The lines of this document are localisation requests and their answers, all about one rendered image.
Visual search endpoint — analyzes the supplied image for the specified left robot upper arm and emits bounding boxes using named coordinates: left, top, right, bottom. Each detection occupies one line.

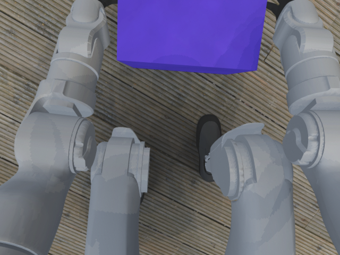
left=0, top=112, right=97, bottom=255

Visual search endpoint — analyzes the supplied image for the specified robot right forearm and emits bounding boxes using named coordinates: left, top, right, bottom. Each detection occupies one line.
left=273, top=0, right=340, bottom=115

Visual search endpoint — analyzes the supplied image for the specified carton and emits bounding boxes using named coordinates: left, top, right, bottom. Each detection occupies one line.
left=117, top=0, right=267, bottom=74

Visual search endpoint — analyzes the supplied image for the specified robot right hand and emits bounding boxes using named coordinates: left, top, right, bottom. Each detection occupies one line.
left=266, top=0, right=293, bottom=20

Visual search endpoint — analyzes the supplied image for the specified right robot upper arm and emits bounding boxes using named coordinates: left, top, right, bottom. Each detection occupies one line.
left=282, top=110, right=340, bottom=255

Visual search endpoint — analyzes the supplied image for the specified right robot thigh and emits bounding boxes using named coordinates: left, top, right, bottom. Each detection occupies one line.
left=216, top=134, right=296, bottom=255

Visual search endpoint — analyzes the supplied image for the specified left robot thigh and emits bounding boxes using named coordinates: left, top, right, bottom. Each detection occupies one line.
left=84, top=137, right=150, bottom=255

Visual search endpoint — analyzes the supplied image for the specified robot thigh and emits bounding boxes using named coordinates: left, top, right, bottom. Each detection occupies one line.
left=84, top=137, right=150, bottom=255
left=216, top=134, right=296, bottom=255

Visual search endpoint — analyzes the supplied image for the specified robot left forearm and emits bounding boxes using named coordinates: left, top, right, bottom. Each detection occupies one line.
left=14, top=0, right=111, bottom=162

